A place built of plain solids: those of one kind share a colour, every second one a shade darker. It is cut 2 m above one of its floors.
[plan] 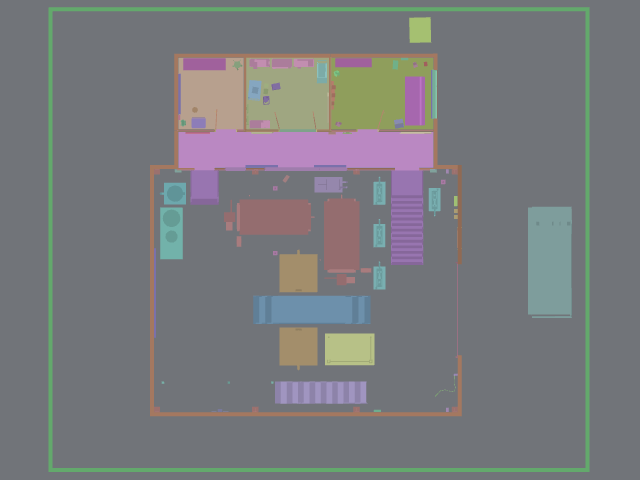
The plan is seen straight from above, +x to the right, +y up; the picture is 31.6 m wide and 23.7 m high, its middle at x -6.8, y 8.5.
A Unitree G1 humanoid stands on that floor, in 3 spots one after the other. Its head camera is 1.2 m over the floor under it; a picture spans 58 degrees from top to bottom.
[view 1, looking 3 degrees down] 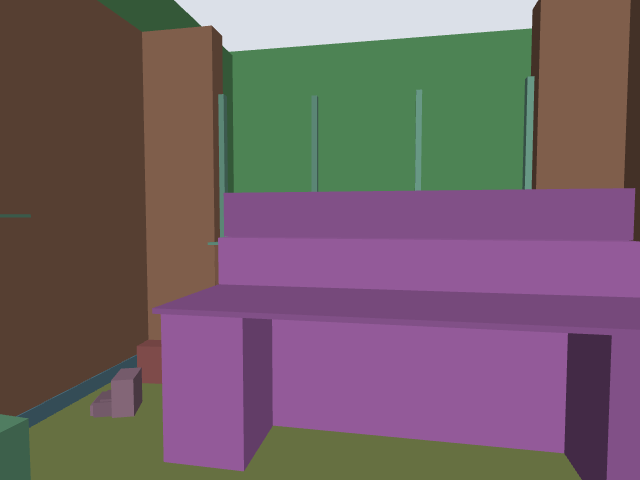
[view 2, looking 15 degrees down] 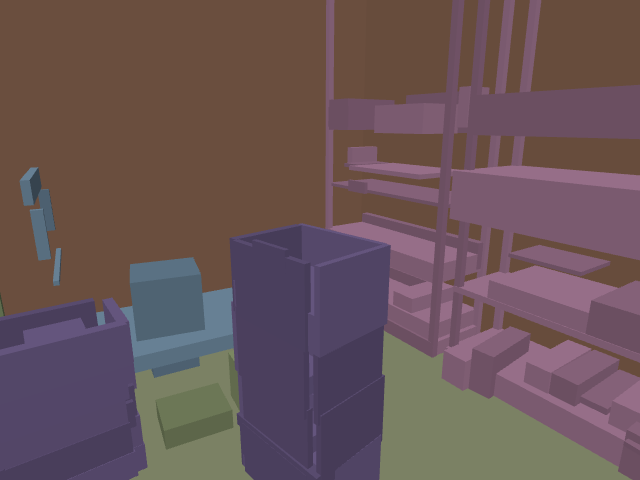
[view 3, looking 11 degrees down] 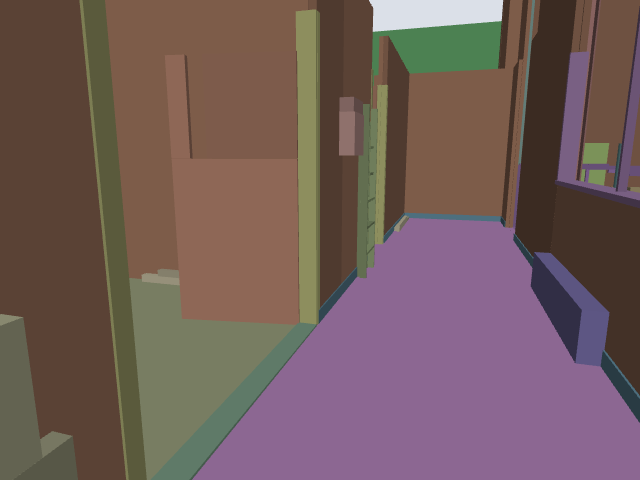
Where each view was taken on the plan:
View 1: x -4.45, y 15.40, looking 11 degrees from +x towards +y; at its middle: control_desk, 2.62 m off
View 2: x -7.90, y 15.40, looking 146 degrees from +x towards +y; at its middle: euro_bin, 1.46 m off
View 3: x -9.80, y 12.95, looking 17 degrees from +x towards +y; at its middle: wall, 3.11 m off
